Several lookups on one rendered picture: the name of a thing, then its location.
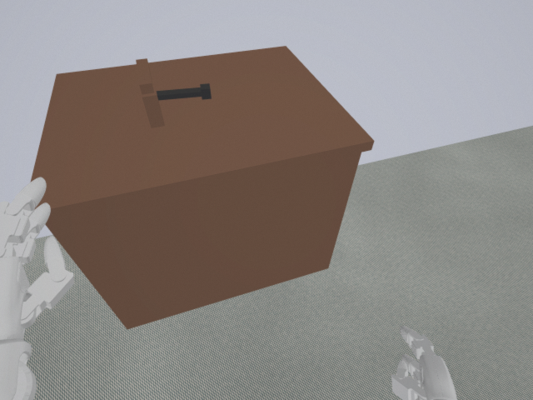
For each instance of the robot left hand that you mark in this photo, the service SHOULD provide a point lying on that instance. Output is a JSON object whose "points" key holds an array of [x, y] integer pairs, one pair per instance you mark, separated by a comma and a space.
{"points": [[19, 226]]}

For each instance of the tap lever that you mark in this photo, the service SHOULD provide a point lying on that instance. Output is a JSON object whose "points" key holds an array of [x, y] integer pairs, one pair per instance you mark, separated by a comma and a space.
{"points": [[203, 91]]}

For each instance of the left robot forearm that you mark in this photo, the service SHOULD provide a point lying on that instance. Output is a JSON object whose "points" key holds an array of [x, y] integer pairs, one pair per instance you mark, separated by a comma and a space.
{"points": [[17, 381]]}

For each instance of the robot right hand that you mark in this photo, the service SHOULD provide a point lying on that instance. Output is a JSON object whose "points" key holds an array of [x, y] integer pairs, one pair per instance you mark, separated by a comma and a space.
{"points": [[432, 379]]}

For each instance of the counter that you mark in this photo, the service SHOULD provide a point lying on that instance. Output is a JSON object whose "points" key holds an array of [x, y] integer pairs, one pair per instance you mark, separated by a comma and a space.
{"points": [[171, 205]]}

